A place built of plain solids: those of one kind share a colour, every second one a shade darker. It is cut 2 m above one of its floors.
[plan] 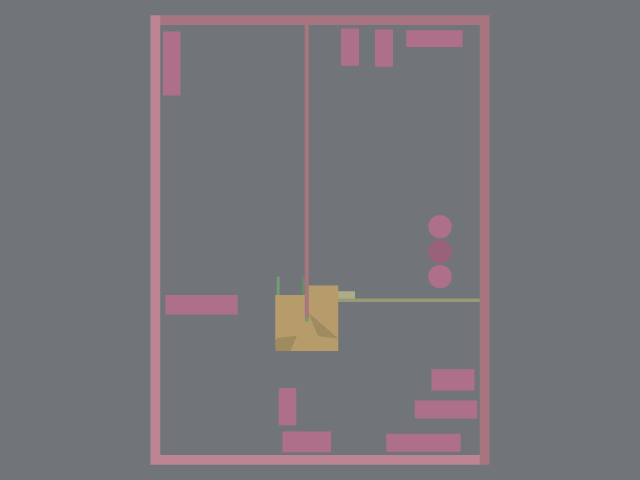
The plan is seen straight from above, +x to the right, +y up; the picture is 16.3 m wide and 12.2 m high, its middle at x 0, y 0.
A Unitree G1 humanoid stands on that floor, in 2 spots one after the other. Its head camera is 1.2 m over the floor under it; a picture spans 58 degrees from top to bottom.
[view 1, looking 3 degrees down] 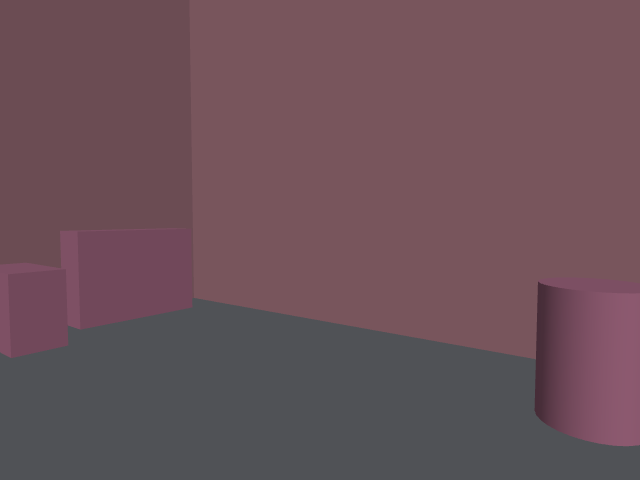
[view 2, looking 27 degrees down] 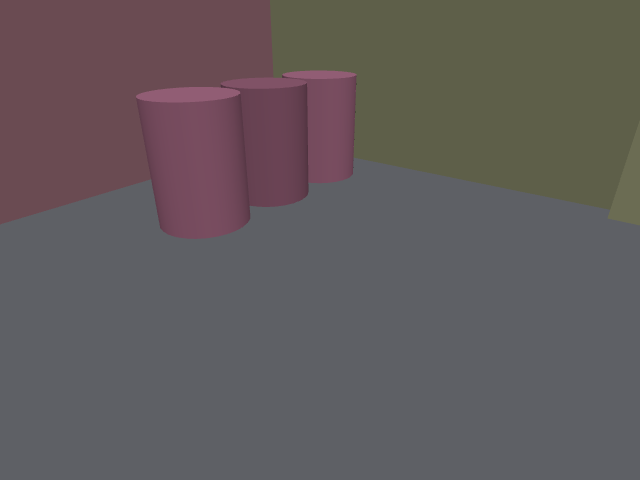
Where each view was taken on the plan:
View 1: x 0.08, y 0.11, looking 37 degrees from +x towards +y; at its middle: wall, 4.99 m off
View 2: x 0.83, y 2.00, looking -53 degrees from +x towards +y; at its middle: ground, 2.64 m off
